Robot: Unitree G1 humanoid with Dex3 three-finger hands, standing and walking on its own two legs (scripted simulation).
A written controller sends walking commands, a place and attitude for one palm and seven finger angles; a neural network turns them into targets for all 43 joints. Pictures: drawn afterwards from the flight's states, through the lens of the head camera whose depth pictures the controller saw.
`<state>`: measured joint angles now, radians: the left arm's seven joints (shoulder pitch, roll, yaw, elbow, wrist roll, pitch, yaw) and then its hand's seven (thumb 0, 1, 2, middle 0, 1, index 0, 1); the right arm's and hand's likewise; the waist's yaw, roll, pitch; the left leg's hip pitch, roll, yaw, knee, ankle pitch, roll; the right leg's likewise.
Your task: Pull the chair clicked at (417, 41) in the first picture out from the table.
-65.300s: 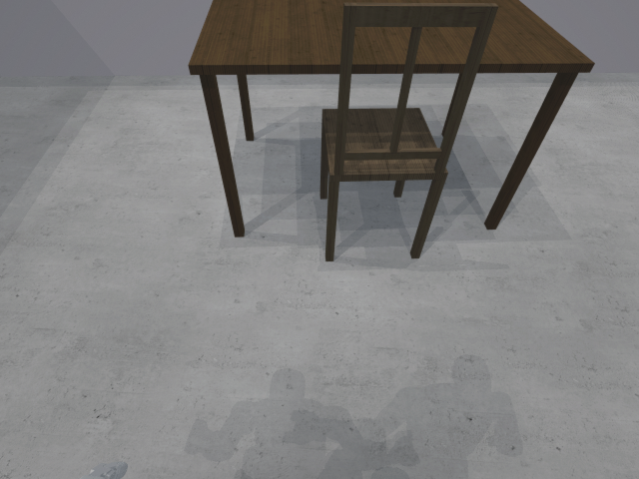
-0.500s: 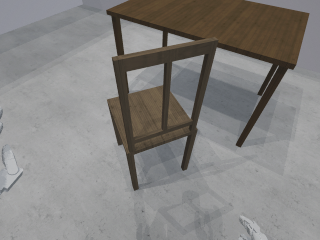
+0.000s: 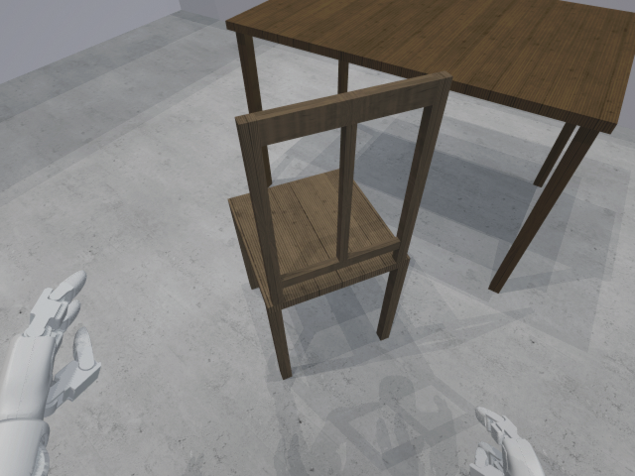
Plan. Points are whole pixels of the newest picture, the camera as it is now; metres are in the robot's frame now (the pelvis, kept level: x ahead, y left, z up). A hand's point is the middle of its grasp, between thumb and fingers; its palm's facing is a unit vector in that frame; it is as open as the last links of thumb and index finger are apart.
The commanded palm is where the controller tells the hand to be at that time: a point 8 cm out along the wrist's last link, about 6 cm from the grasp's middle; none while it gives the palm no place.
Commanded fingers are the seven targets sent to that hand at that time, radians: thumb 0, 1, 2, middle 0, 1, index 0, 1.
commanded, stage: let the arm hang, fingers relaxed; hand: left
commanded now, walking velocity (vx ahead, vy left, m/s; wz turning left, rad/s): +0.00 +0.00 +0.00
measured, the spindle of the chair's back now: (344, 201) +0.62 +0.00 -0.05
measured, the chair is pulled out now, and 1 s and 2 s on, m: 0.49 0.49 0.49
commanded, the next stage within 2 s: look to check the result in 1.02 s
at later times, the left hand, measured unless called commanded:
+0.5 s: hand out of the picture -0.05 +0.19 -0.16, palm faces +0.01 -0.97 -0.25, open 7.2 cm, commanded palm none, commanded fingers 0.00 0.90 0.90 -0.20 -0.30 -0.20 -0.30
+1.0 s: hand out of the picture -0.02 +0.14 -0.17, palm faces +0.02 -0.98 -0.19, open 7.3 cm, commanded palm none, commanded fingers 0.00 0.90 0.90 -0.20 -0.30 -0.20 -0.30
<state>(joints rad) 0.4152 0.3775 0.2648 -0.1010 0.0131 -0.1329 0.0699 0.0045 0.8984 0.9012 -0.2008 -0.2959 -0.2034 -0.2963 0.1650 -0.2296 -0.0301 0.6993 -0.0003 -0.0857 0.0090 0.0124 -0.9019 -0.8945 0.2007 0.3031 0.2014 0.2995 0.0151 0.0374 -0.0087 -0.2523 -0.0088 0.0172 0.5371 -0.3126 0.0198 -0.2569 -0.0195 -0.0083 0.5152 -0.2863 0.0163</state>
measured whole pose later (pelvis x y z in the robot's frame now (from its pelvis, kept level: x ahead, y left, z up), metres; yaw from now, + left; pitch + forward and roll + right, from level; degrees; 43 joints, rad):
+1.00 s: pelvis -0.02 -0.02 +0.01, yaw -1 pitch -1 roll +0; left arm 0.31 0.13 0.00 1.08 0.01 0.00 0.03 0.01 0.93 0.90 -0.20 -0.29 -0.20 -0.29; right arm 0.33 -0.12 0.00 1.09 -0.02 -0.01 -0.03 0.01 -0.91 -0.89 0.20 0.30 0.20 0.30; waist 0.00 0.02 0.04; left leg -0.17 0.01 0.03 0.45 -0.25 0.00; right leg -0.20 0.01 0.00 0.46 -0.24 -0.01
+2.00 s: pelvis -0.01 -0.02 +0.01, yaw -1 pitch -2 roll +0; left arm 0.30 0.12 0.01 1.10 0.01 0.00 0.03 0.01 0.92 0.90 -0.20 -0.29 -0.20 -0.29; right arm 0.33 -0.12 0.00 1.11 -0.02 -0.01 -0.03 0.01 -0.91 -0.89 0.20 0.30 0.20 0.30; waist 0.00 0.01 0.06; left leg -0.15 0.02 0.03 0.43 -0.25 -0.01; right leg -0.19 0.01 0.00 0.45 -0.24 -0.01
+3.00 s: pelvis +0.00 -0.03 +0.01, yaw -1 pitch -1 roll +0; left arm 0.30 0.12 0.01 1.10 0.01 0.00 0.03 0.01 0.92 0.90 -0.20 -0.29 -0.20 -0.29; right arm 0.32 -0.12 0.00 1.11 -0.01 -0.01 -0.04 0.01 -0.91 -0.89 0.20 0.30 0.20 0.30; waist 0.00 0.01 0.06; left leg -0.14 0.02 0.02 0.42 -0.26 -0.01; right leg -0.17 0.01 0.00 0.44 -0.25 -0.02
